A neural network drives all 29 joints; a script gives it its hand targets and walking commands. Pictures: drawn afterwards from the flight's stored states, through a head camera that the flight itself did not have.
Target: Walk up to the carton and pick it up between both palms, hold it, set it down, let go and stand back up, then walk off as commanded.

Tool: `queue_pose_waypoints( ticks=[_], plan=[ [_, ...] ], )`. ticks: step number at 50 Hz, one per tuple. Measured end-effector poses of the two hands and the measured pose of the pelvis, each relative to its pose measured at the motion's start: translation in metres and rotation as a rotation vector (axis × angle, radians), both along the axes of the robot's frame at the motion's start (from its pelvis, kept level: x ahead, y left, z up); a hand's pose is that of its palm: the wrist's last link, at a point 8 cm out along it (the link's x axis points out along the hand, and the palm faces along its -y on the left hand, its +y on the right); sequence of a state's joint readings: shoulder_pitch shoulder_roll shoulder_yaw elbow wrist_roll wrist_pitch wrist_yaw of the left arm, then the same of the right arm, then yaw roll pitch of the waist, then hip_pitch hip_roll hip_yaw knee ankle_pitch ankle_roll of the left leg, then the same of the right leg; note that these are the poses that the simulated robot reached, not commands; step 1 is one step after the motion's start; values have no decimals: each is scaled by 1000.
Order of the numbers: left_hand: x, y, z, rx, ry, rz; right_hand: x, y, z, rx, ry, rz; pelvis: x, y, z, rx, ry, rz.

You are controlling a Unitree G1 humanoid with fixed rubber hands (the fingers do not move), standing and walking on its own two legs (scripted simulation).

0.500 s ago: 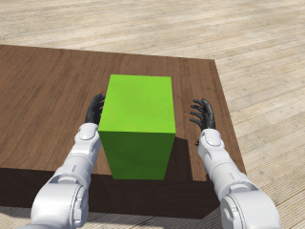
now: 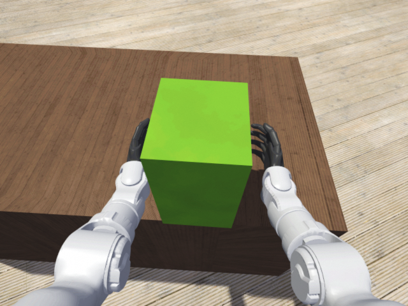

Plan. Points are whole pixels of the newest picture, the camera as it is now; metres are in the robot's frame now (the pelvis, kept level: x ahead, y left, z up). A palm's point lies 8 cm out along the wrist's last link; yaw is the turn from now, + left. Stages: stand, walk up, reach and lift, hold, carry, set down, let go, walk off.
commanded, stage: reach and lift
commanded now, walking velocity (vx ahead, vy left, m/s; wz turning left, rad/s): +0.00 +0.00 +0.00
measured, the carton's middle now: (200, 161) +0.42 +0.04 +0.02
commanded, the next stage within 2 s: none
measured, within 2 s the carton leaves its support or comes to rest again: leaves its support in 1.74 s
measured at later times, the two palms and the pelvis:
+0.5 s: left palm (148, 165) +0.40 +0.14 +0.04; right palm (273, 172) +0.39 -0.11 +0.04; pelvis +0.03 +0.00 +0.02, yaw +1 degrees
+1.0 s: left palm (148, 165) +0.40 +0.14 +0.04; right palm (274, 173) +0.39 -0.12 +0.04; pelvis +0.02 -0.01 +0.02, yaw +2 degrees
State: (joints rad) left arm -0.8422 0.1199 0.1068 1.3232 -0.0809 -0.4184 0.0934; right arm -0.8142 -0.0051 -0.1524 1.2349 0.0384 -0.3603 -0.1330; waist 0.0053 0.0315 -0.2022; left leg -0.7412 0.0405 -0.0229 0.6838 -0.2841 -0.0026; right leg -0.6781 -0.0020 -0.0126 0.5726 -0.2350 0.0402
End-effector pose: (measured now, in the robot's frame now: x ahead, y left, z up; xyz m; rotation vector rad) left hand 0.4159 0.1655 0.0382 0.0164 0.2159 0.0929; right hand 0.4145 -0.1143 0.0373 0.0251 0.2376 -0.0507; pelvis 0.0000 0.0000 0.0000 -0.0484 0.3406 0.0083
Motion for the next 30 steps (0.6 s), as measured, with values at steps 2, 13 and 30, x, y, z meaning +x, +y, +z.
queue_pose_waypoints(
  ticks=[2,13,30],
  plan=[
    [0,-7,0,-9,-3,-12,-2,9,-1,18,4,-21,1,0,1,1,-4,4],
    [-8,-19,0,-5,-16,-21,-19,5,-3,-18,-25,-125,13,2,14,3,-59,11],
    [-20,-22,-2,-3,-6,3,-25,-1,-1,-86,-13,-77,26,-10,23,14,-151,22]
  ],
)
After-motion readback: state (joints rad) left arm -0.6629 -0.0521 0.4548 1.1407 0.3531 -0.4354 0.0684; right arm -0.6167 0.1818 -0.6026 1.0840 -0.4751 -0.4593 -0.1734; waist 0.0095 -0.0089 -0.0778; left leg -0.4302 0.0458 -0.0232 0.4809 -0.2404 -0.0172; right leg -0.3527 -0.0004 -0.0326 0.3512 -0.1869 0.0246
